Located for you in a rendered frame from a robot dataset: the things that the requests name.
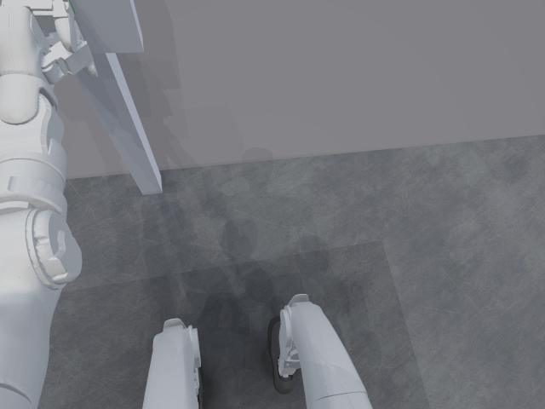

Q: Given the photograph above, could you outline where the right robot shin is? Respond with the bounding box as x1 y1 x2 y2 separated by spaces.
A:
278 294 322 377

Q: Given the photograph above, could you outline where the left robot forearm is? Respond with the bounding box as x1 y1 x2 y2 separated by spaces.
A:
0 74 67 221

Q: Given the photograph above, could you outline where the left robot upper arm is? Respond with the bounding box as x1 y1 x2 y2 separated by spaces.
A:
0 208 82 409

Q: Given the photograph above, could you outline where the robot left hand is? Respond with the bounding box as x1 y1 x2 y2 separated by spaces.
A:
0 0 98 92

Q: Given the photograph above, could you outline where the robot right thigh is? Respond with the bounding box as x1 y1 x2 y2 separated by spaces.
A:
280 302 373 409

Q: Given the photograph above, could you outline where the panel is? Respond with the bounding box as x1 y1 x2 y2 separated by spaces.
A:
0 0 163 195

